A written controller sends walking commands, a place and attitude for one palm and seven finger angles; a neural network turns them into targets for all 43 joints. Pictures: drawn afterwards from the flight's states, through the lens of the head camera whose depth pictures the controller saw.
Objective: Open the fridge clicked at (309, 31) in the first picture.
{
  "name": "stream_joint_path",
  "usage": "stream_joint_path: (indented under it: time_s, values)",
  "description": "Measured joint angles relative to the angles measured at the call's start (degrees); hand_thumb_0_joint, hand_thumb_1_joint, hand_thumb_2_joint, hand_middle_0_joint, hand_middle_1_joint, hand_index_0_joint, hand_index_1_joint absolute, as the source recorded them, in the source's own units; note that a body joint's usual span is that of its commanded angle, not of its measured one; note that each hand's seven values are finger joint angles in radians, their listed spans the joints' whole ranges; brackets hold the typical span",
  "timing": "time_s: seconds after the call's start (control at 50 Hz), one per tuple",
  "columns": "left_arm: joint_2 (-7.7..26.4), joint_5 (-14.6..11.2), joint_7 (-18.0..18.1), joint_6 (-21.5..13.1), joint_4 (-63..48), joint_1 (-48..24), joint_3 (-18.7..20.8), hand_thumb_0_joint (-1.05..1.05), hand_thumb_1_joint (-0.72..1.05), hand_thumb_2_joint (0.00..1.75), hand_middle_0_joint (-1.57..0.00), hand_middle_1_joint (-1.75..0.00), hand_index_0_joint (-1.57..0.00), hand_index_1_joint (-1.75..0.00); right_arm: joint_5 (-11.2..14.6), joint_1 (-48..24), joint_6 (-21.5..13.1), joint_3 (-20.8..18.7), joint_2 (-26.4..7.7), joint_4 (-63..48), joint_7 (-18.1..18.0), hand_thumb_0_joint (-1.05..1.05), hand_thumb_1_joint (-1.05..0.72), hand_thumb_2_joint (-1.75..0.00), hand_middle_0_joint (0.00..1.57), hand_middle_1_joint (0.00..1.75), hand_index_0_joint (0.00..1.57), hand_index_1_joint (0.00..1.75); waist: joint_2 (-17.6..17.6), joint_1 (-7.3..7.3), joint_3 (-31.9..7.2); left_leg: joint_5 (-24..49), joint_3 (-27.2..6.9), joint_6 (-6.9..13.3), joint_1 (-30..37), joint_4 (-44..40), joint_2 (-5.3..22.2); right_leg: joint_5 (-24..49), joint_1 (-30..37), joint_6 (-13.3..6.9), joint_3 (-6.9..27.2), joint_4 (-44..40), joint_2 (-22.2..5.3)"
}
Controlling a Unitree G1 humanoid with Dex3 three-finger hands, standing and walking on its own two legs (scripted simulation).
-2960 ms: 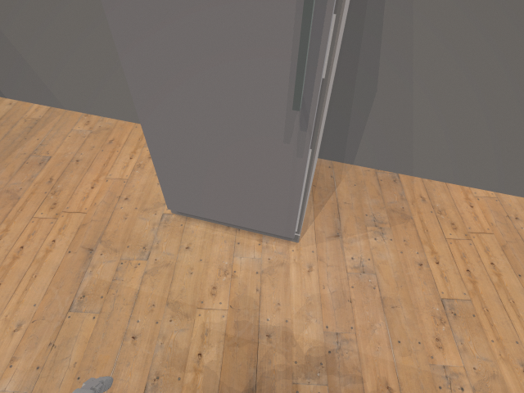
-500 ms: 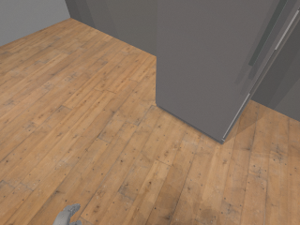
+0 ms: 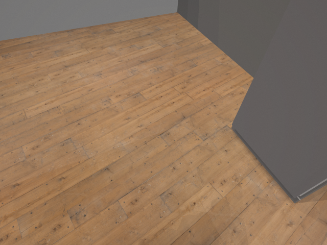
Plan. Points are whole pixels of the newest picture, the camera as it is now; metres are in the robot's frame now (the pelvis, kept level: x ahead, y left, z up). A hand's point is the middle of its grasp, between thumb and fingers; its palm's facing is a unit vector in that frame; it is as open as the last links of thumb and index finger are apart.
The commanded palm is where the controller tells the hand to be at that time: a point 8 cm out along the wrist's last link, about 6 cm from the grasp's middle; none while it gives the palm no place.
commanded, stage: walk to a spot facing it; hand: right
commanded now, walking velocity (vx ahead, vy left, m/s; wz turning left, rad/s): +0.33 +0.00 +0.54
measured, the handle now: out of the picture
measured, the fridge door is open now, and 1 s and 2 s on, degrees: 0 0 0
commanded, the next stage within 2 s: turn to face it in 1.00 s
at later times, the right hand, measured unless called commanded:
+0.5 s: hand out of the picture +0.16 -0.22 -0.20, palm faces -0.12 +0.98 -0.14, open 7.4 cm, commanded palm none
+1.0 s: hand (202, 143) +0.51 -0.11 -0.17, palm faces -0.50 +0.85 -0.19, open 7.4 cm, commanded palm none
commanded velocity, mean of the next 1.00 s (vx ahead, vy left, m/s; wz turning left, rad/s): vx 0.17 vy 0.00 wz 0.52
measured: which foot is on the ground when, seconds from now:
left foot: up 0.00-0.00, down 0.02-0.46, up 0.48-1.00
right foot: down 0.00-0.02, up 0.04-0.42, down 0.44-1.00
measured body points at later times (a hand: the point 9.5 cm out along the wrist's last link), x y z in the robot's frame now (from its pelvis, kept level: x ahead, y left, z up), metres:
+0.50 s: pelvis +0.18 -0.03 -0.02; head +0.21 -0.06 +0.43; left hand +0.25 +0.23 -0.13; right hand +0.17 -0.27 -0.19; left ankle +0.00 +0.11 -0.70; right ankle +0.28 -0.10 -0.73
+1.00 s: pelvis +0.32 -0.01 -0.01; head +0.36 +0.02 +0.44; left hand +0.18 +0.17 -0.17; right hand +0.54 -0.15 -0.15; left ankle +0.32 +0.12 -0.72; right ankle +0.28 -0.11 -0.73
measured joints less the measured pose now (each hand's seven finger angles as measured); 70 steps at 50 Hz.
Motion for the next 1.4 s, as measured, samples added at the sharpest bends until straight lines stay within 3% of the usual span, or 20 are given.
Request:
stream_joint_path:
  time_s: [0.02, 0.06, 0.1, 0.14, 0.26, 0.38, 0.44, 0.5, 0.56, 0.62, 0.72, 0.8, 0.92, 1.02, 1.04, 1.08, 1.12, 1.16, 1.28, 1.4]
  values:
    - [0.5, -0.1, -0.1, 0.1, 0.3, 1.0, 0.2, 0.01, 0.90, 0.90, -0.20, -0.30, -0.20, -0.30, 0.0, -0.1, -0.8, 0.2, 0.1, -0.4, 0.0, 0.01, -0.91, -0.90, 0.20, 0.29, 0.20, 0.30, -0.5, 0.10, -0.4, 2.2, 0.5, 1.1, 1.9, -3.9, -0.4, -1.9, -1.1, 0.5, -0.2, 3.0, -1.0]
    - [1.6, -0.2, -0.4, 1.4, 1.7, 1.8, 0.4, 0.01, 0.90, 0.90, -0.20, -0.30, -0.20, -0.30, 0.1, -0.6, -2.7, 0.6, 0.9, -0.4, -0.8, 0.01, -0.91, -0.90, 0.20, 0.30, 0.20, 0.30, -1.6, 0.05, -0.5, 5.9, 0.6, 2.6, 1.7, -2.7, -1.5, -9.5, -5.5, 1.5, 4.3, 14.8, -1.1]
    - [2.1, -0.1, -0.8, 2.5, 2.9, 2.0, 0.5, 0.01, 0.90, 0.90, -0.20, -0.30, -0.20, -0.30, 0.5, 0.5, -3.9, 1.0, 1.6, -0.5, -1.8, 0.01, -0.91, -0.90, 0.20, 0.30, 0.20, 0.30, -1.7, -0.43, -1.3, 4.5, 0.1, 3.2, 3.4, -3.5, -2.1, -8.7, -10.0, 1.5, 8.4, 24.8, 0.5]
    - [2.1, 0.1, -1.3, 2.6, 3.1, 1.5, 0.6, 0.01, 0.91, 0.90, -0.20, -0.30, -0.20, -0.30, 0.6, 2.6, -4.7, 1.1, 2.0, 0.0, -2.4, 0.00, -0.91, -0.90, 0.20, 0.30, 0.20, 0.30, -0.9, -1.19, -2.2, 4.6, -1.5, 3.4, 5.8, -6.5, -2.4, -4.9, -13.6, 1.9, 9.9, 29.5, 1.4]
    - [1.1, 0.2, -2.0, 0.6, -0.1, -2.9, 0.9, 0.01, 0.91, 0.90, -0.20, -0.30, -0.20, -0.30, 0.3, 8.1, -6.0, 2.0, 2.7, 3.7, -2.7, 0.00, -0.91, -0.90, 0.20, 0.30, 0.20, 0.30, 0.4, -1.24, -2.1, 6.5, -5.0, 2.9, 12.5, -14.6, -3.1, 4.8, -20.8, 3.4, 11.7, 25.5, 1.1]
    - [-0.7, -0.3, -2.6, -0.4, -2.1, -7.3, 0.4, 0.01, 0.91, 0.90, -0.20, -0.30, -0.20, -0.30, -0.1, 11.7, -6.3, 2.0, 3.1, 6.6, -3.1, 0.01, -0.91, -0.90, 0.21, 0.30, 0.20, 0.30, 1.4, -3.21, -0.7, 3.5, -7.3, 1.2, 16.9, -16.4, -3.2, 7.9, -21.0, 2.7, 11.5, 13.9, 2.1]
    - [-1.5, -0.5, -2.4, -1.9, -3.0, -8.4, -0.2, 0.01, 0.91, 0.90, -0.20, -0.30, -0.20, -0.30, 0.0, 13.2, -6.0, 1.5, 2.5, 7.6, -3.2, 0.01, -0.91, -0.90, 0.21, 0.30, 0.20, 0.30, 2.8, -4.41, -0.3, -1.1, -9.1, -0.1, 17.4, -12.3, -2.4, 7.6, -15.6, 1.7, 10.7, 4.6, 3.8]
    - [-2.9, 0.0, -1.4, -4.0, -3.5, -9.6, -1.2, 0.01, 0.90, 0.90, -0.20, -0.30, -0.20, -0.30, 0.6, 12.2, -4.5, 0.5, 1.5, 8.9, -3.0, 0.01, -0.91, -0.90, 0.21, 0.30, 0.20, 0.30, 4.6, -4.28, 1.4, -6.1, -10.2, 2.0, 8.8, 11.4, -2.4, 6.4, -14.1, -3.2, 8.0, 8.1, 4.1]
    - [-4.4, -0.1, -0.6, -4.2, -2.6, -8.2, -1.9, 0.01, 0.90, 0.90, -0.20, -0.30, -0.20, -0.30, 0.4, 10.2, -3.7, -0.4, 0.3, 8.9, -2.4, 0.01, -0.91, -0.90, 0.20, 0.30, 0.20, 0.30, 4.7, -3.95, 1.3, -0.1, -7.3, 3.0, -1.7, 31.0, -2.4, 4.3, -9.1, -4.2, 5.1, 5.2, 3.4]
    - [-5.4, -0.7, 0.6, -4.6, -1.2, -5.4, -1.4, 0.00, 0.92, 0.90, -0.20, -0.30, -0.20, -0.30, 0.0, 7.4, -3.3, -1.3, -0.6, 6.9, -1.9, 0.01, -0.91, -0.90, 0.20, 0.30, 0.20, 0.30, 4.6, -3.66, 0.9, 6.4, -4.3, 2.2, -9.4, 35.7, -0.7, 5.4, -3.8, -4.1, 2.7, -1.0, 3.9]
    - [-4.3, -0.9, 1.4, -4.0, 1.5, -1.7, -0.7, -0.01, 0.94, 0.90, -0.20, -0.30, -0.20, -0.30, -0.1, 3.6, -2.3, -2.4, -0.7, 3.1, -2.1, 0.01, -0.91, -0.90, 0.20, 0.29, 0.20, 0.30, 4.0, -3.17, 0.0, 12.5, -3.4, 0.5, -17.8, 35.6, 0.7, 5.1, 1.3, -4.7, -0.8, -6.6, 5.0]
    - [-4.6, -0.9, 1.3, -3.1, 3.1, 0.5, -0.8, 0.00, 0.93, 0.90, -0.20, -0.30, -0.20, -0.30, -0.2, 1.3, -1.3, -2.5, -0.2, 1.9, -2.1, 0.00, -0.92, -0.90, 0.20, 0.29, 0.19, 0.30, 3.9, -2.42, 0.1, 14.1, -2.6, -0.7, -19.5, 31.5, 1.8, 3.1, 3.8, -4.6, -3.6, -7.4, 5.6]
    - [-5.4, -0.3, 0.8, -2.0, 4.1, 1.7, -0.6, 0.01, 0.91, 0.90, -0.20, -0.30, -0.20, -0.30, -0.1, -1.8, -0.3, -1.4, 1.7, 1.2, -1.9, 0.00, -0.92, -0.90, 0.20, 0.29, 0.19, 0.30, 2.8, -0.42, 2.0, 10.4, 0.4, -0.6, -15.0, 16.1, 2.6, -1.4, 6.3, -3.4, -7.6, -4.9, 4.5]
    - [-5.2, -0.3, 0.1, -0.9, 3.9, 2.6, -0.2, 0.01, 0.91, 0.90, -0.20, -0.30, -0.20, -0.30, -0.1, -3.6, -1.8, -0.3, 3.1, -0.4, -1.8, 0.01, -0.91, -0.90, 0.20, 0.29, 0.20, 0.30, 0.9, 0.74, 3.2, 8.7, 2.6, 2.0, -7.5, 2.7, 0.3, -8.0, 5.7, -0.8, -10.1, 4.1, 0.6]
    - [-5.2, -0.6, -0.2, -0.4, 3.9, 2.7, -0.1, 0.01, 0.90, 0.90, -0.20, -0.30, -0.20, -0.30, -0.2, -3.9, -2.8, -0.1, 3.1, -0.7, -1.9, 0.01, -0.91, -0.90, 0.20, 0.29, 0.20, 0.30, 0.5, 0.48, 3.3, 8.4, 2.7, 3.9, -6.6, 1.5, -0.7, -8.9, 3.5, -0.2, -9.1, 9.8, -1.1]
    - [-4.7, -1.0, -0.3, 1.0, 3.4, 1.0, -0.1, 0.01, 0.90, 0.90, -0.20, -0.30, -0.20, -0.30, 0.3, -4.4, -4.4, 0.3, 3.3, -1.2, -2.6, 0.01, -0.91, -0.90, 0.20, 0.30, 0.20, 0.30, 0.3, -0.04, 4.4, 6.8, 2.1, 5.9, -7.2, 4.0, -1.6, -12.3, -3.7, 1.7, -0.7, 26.1, -0.7]
    - [-4.0, -1.1, 0.1, 1.9, 2.5, -1.1, 0.1, 0.01, 0.90, 0.90, -0.20, -0.30, -0.20, -0.30, 0.8, -4.0, -4.5, 0.6, 3.4, -1.3, -3.4, 0.00, -0.91, -0.90, 0.20, 0.30, 0.20, 0.30, 0.5, -0.49, 4.8, 6.9, 1.2, 6.3, -5.5, 2.7, -2.3, -11.5, -9.2, 2.5, 5.9, 36.2, 1.0]
    - [-3.4, -0.9, 0.3, 2.2, 1.5, -3.3, 0.2, 0.01, 0.91, 0.90, -0.20, -0.30, -0.20, -0.30, 0.9, -2.9, -4.1, 0.8, 3.5, -0.7, -4.1, 0.00, -0.91, -0.90, 0.20, 0.30, 0.20, 0.30, 0.5, -0.72, 4.0, 8.2, 0.3, 5.8, -3.5, -0.4, -3.0, -8.3, -13.1, 2.7, 9.8, 39.0, 1.7]
    - [-2.1, -0.7, 0.6, 1.2, -0.6, -6.9, 0.0, 0.01, 0.91, 0.90, -0.20, -0.30, -0.20, -0.30, 0.2, -0.8, -3.8, 1.7, 3.9, 2.3, -4.8, 0.00, -0.91, -0.90, 0.20, 0.30, 0.20, 0.30, 0.0, -0.13, 0.0, 10.2, -0.2, 5.0, 0.8, -7.2, -3.2, -2.1, -15.8, 2.3, 14.5, 26.7, 2.8]
    - [-3.1, -1.0, -0.2, 1.2, 0.8, -5.1, -0.8, 0.00, 0.91, 0.90, -0.19, -0.30, -0.20, -0.30, 0.2, -0.7, -3.8, 1.8, 3.7, 2.5, -4.6, 0.01, -0.91, -0.90, 0.20, 0.30, 0.20, 0.30, 1.2, -1.06, -1.7, 6.8, 3.5, 3.0, 3.3, -5.0, -1.6, 1.8, -8.0, 1.9, 12.3, 7.4, 4.9]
